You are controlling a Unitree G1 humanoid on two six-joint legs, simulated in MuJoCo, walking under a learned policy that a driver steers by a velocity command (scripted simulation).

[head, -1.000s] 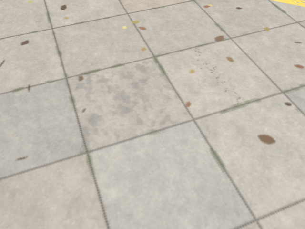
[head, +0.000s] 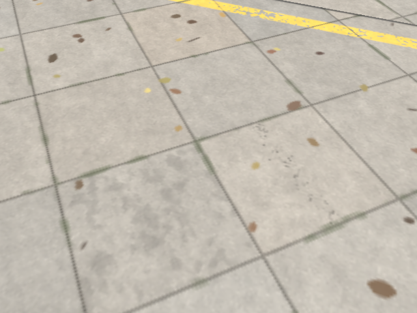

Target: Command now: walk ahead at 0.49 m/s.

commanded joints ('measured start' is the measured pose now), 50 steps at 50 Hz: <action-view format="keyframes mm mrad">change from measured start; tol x32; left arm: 1 34 46 14 -43 13 4 7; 50 1 143 54 -117 8 -52 -7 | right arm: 1 -38 -130 -20 -53 1 -18 -20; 50 -113 -119 -73 -282 18 31 -8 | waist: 1 46 77 55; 13 1 110 52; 17 152 -261 -418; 25 10 -37 5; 50 44 36 -72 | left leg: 1 -103 278 -207 -205 82 170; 13 189 348 -199 -18 205 88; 15 45 244 -131 348 375 37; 18 -601 91 -227 1056 -381 -27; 38 -610 184 -28 392 94 -9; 43 -15 11 69 275 -9 109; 45 570 424 -826 85 -113 385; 50 81 277 -433 -40 153 215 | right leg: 1 -26 -42 1 -137 158 27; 12 43 46 -50 -626 147 -9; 15 572 51 -33 -652 128 -85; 17 1090 -326 660 -816 -28 -280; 23 509 -127 53 -983 168 -121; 37 755 -176 -240 -965 390 -103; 42 758 -166 -306 -599 1014 -56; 43 661 -124 -320 -377 941 -23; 45 -34 173 -143 307 -367 74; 50 9 -8 33 57 -121 28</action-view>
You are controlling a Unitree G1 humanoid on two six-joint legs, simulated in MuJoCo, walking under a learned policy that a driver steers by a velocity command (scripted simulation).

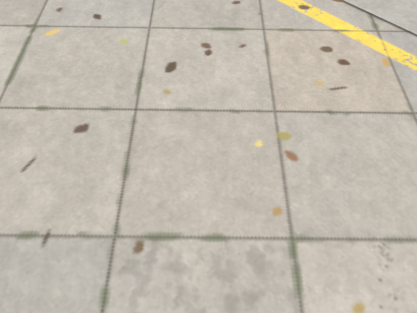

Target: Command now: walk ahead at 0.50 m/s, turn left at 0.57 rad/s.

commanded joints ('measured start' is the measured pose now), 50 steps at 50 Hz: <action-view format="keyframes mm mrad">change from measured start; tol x32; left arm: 1 18 114 35 -84 23 -2 3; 13 -299 82 17 -221 14 -3 -21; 20 180 236 78 -134 32 -12 -18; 50 62 144 22 -52 -4 33 -8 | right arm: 1 1 -90 -16 -79 -2 -22 -12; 50 38 -112 -3 -147 -20 -17 -6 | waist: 1 31 11 -115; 17 21 152 -107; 20 66 -338 -437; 25 17 -86 -51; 41 65 -68 22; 46 -76 259 -458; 50 -15 74 -144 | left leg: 1 222 267 -380 -282 234 200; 16 263 236 -453 -102 163 85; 22 -449 118 -192 834 -269 -82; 41 -252 143 3 98 17 -35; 44 285 55 43 1 89 39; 46 777 493 -753 -130 12 266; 50 325 364 -245 -173 544 127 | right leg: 1 -207 -70 57 -94 74 14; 16 -34 71 40 -792 317 4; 20 824 -384 765 -914 41 -287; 26 262 -188 204 -1065 217 -168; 43 458 -211 -174 -806 930 -111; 44 334 -167 -210 -600 908 -76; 46 -242 56 -54 24 -230 4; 50 -244 -67 39 -45 -31 13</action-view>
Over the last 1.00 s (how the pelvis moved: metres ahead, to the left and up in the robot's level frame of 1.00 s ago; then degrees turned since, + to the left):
0.53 0.02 -0.01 23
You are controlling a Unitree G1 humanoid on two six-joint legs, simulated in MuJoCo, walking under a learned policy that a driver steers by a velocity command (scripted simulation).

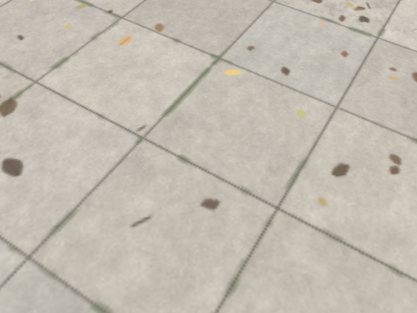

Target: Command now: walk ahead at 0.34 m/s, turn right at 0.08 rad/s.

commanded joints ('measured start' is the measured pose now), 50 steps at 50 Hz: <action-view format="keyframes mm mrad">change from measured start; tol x32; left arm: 1 19 100 28 -55 7 6 8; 50 -281 14 36 -215 24 79 49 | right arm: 1 61 -101 -34 -18 -7 -25 -3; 50 66 -188 -69 64 19 64 -87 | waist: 1 -19 99 -138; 21 9 -265 -428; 50 -56 148 -162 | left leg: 1 281 267 -202 -235 574 176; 18 352 259 103 51 700 72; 21 -213 -85 -70 800 -529 -103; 38 86 42 15 60 -103 -39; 42 212 368 -542 -254 309 267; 50 340 210 -360 -140 462 161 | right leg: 1 -219 -60 73 23 94 8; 17 -149 44 -60 -552 272 -37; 20 400 -184 349 -670 1254 -268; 36 121 -191 172 -849 324 -229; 42 -219 143 -31 -254 -103 29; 50 -193 111 50 -307 64 65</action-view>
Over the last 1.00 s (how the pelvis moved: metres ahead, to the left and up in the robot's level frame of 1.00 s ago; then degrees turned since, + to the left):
0.49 0.12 0.00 29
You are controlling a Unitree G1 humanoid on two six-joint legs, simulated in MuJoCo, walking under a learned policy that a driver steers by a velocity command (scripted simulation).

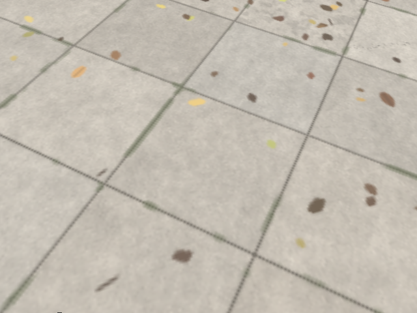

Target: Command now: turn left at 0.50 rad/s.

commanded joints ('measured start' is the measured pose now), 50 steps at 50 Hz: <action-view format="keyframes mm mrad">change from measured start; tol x32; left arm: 1 -55 22 -3 -80 -10 -23 -8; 50 125 63 -16 -29 13 -19 -26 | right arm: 1 -26 -178 -49 -76 4 5 -14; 50 -115 -77 24 -135 -15 -16 37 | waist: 1 3 166 -152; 8 60 167 -144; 10 8 -272 -132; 28 19 -148 -104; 31 27 360 -144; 50 61 104 -78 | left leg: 1 221 207 -249 -69 490 188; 7 105 151 -340 -35 343 145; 10 -318 -116 -84 383 -421 -13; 15 -348 -3 -42 761 -188 -105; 27 -84 39 146 166 -90 -54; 31 363 399 -427 -87 672 276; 50 30 164 -173 -95 165 144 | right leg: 1 -32 -5 25 -144 29 14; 8 336 -31 24 -609 299 -38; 11 399 -493 483 -674 594 -369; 25 406 -353 -1 -623 584 -272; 33 -185 -101 12 269 -197 2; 50 334 -94 -3 -567 321 -20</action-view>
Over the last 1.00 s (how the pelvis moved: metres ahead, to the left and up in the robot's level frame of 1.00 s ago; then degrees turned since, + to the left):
0.19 0.00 0.01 -2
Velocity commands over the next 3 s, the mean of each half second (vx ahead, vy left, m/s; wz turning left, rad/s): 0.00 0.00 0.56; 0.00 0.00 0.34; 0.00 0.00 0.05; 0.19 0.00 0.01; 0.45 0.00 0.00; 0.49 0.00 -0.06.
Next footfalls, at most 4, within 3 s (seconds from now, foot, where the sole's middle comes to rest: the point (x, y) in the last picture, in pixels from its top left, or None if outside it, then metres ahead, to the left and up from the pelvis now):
0.18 right None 0.06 -0.13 -0.78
0.60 left None -0.01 0.14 -0.78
1.02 right None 0.08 -0.08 -0.78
2.30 right None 0.43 0.10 -0.78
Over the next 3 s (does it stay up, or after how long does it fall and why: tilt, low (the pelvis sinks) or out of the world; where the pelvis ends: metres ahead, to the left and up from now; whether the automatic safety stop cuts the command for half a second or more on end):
stays up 0.54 0.32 -0.01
